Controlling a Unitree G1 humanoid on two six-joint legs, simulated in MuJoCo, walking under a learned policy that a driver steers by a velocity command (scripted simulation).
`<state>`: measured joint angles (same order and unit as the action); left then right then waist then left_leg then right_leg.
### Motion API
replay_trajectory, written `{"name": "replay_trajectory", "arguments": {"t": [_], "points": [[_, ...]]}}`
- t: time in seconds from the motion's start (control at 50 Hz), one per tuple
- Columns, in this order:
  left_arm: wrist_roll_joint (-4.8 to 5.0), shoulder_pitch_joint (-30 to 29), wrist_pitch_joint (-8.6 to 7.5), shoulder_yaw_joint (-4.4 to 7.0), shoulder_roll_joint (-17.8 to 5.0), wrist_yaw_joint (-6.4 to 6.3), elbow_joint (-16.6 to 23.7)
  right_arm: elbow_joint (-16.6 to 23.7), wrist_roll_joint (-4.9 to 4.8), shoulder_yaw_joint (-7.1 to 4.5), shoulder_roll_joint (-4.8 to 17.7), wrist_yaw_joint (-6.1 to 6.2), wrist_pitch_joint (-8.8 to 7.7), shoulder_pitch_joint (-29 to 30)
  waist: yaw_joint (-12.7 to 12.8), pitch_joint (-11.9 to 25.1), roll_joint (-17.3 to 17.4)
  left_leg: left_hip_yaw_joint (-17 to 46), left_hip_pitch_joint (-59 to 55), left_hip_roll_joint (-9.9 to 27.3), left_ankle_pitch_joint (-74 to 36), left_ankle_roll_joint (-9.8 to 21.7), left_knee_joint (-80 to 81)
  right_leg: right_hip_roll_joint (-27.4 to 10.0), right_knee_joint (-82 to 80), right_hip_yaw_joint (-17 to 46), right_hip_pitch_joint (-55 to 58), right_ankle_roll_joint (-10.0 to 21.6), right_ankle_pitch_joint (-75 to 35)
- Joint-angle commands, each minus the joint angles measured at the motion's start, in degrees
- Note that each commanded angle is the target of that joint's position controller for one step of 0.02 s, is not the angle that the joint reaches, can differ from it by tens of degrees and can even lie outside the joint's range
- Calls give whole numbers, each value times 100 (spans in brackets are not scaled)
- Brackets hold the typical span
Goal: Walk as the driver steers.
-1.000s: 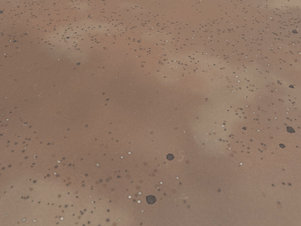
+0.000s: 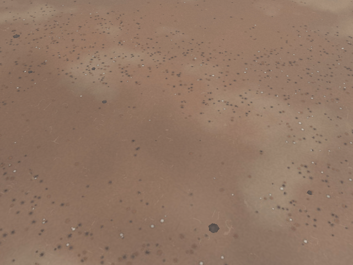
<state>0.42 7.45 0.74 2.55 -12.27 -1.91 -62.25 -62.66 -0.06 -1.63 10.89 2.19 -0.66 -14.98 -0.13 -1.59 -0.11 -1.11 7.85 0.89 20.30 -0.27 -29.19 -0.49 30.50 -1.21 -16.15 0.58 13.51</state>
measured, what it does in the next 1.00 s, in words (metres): walks ahead: left foot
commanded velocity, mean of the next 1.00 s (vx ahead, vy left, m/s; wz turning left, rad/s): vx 0.41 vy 0.00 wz -0.08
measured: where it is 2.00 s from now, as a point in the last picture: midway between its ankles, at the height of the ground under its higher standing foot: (198, 199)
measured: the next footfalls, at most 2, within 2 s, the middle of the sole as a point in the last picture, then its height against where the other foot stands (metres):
left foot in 0.68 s outside the picture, level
right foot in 1.24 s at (218, 209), level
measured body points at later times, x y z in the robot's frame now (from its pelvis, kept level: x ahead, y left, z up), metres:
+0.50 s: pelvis +0.16 -0.03 +0.01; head +0.17 -0.03 +0.46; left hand +0.07 +0.21 -0.13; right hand +0.33 -0.27 -0.11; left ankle +0.31 +0.14 -0.68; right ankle +0.05 -0.12 -0.73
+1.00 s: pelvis +0.44 +0.04 +0.01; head +0.45 +0.04 +0.46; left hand +0.59 +0.29 -0.11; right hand +0.43 -0.22 -0.13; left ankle +0.42 +0.12 -0.73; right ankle +0.57 -0.16 -0.65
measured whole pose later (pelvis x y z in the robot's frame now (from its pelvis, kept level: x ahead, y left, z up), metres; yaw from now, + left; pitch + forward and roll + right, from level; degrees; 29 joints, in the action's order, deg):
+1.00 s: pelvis +0.44 +0.04 +0.01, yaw -6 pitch +0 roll +2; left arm 1.5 9.3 -3.2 4.9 -14.7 -0.7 -54.5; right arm -59.4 1.2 -3.5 12.7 0.0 -6.4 -18.3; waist -2.4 0.1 -2.0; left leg -10.2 3.2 -3.1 11.2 3.6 -13.8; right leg -6.8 54.6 6.0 -42.2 2.7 1.3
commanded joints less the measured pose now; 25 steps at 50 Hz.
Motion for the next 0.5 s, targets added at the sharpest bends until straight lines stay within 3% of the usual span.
{"name": "replay_trajectory", "arguments": {"t": [0.02,0.04,0.08,0.1,0.14,0.16,0.18,0.2,0.22,0.24,0.26,0.28,0.3,0.34,0.38,0.44,0.5], "points": [[39,31,-57,127,-596,-15,125,105,-70,-172,786,48,-12,-427,-33,-368,406,549,936,362,1827,558,971,178,42,-160,-43,262,1782],[47,-126,-136,121,-561,4,202,128,-103,-203,862,53,-61,-567,-129,-602,521,951,882,631,2307,740,1198,187,278,-177,-479,272,1900],[102,-359,-344,91,-370,94,341,88,-167,-311,1154,42,-198,-795,-205,-936,1050,2165,512,1541,2590,1218,1751,141,1136,-320,-1228,292,1134],[112,-419,-436,88,-354,145,391,104,-162,-318,1121,32,-268,-764,-183,-1046,1055,2416,471,1785,2216,1334,1759,-37,1320,-171,-1409,370,1009],[156,-90,-565,103,-331,225,323,208,-166,-296,987,-22,-346,-510,87,-943,948,1998,474,1646,1244,1174,1404,-88,781,-206,-996,499,1092],[179,398,-587,145,-359,240,138,291,-181,-285,951,-57,-343,-278,345,-793,835,1533,876,1344,899,967,1104,46,167,-325,-65,527,894],[154,1039,-588,244,-540,234,-108,418,-168,-276,937,-78,-356,-20,605,-551,588,1016,1398,939,17,736,470,98,-138,-169,997,547,512],[125,1794,-611,406,-1051,216,-277,615,-163,-212,705,-83,-407,199,845,-276,-610,39,2281,167,-785,301,-1414,-775,-971,1468,1915,955,918],[93,2494,-649,464,-1460,293,-388,834,-137,-154,455,-56,-512,236,979,193,-1863,-41,3379,-401,854,80,-3289,-2006,-1986,3979,2769,1735,1025],[2,2092,-730,277,-1013,297,-305,882,-243,-215,648,-85,-583,346,672,31,-1104,615,3902,-97,1071,222,-4276,-2239,-1957,4218,2618,1755,991],[7,1675,-777,183,-723,301,-154,851,-303,-221,661,-142,-622,298,469,-199,-716,669,4108,168,592,391,-4584,-2065,-1837,3471,2401,1542,657],[2,1414,-792,126,-618,324,-48,800,-274,-235,644,-161,-644,262,327,-212,-398,591,4069,395,33,501,-4442,-1812,-1867,2775,2200,1330,367],[-4,1261,-781,76,-554,340,23,795,-223,-288,703,-164,-640,308,236,-291,-274,526,3955,562,-389,526,-4084,-1623,-1932,2222,1985,1173,-147],[-40,1419,-706,1,-412,301,-2,800,-177,-344,687,-206,-563,332,174,-232,-424,328,3519,664,-766,448,-3520,-1279,-2061,1427,1739,983,-975],[-50,1653,-662,-2,-544,213,-33,901,-140,-325,534,-231,-481,587,190,-274,-367,153,3553,643,-1020,271,-3019,-1209,-2191,1101,1681,1032,-1481],[-68,1682,-616,25,-756,107,49,1235,-121,-233,366,-248,-450,1411,305,-481,-316,20,3459,537,-1645,107,-1713,-1136,-2403,772,1368,1029,-1544],[-30,1901,-608,66,-839,80,50,1430,-157,-177,400,-326,-455,1996,441,-620,-428,-174,3043,341,-2164,112,-840,-1114,-2568,521,1216,1003,-1367]]}}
